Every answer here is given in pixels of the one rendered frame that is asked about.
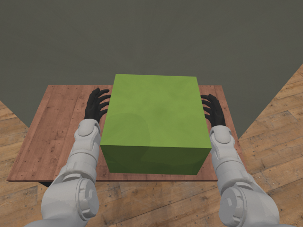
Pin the left robot hand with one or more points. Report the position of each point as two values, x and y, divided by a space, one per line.
93 109

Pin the table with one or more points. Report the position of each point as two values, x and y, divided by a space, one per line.
50 138

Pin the right robot forearm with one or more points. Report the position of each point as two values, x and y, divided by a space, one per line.
228 167

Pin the right robot hand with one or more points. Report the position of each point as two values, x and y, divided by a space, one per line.
216 116

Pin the left robot forearm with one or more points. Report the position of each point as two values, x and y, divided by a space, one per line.
83 158

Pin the carton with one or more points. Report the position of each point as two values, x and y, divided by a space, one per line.
155 125

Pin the left robot upper arm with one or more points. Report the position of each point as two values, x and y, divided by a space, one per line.
68 204

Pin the right robot upper arm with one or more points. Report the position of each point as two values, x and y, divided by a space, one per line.
240 207

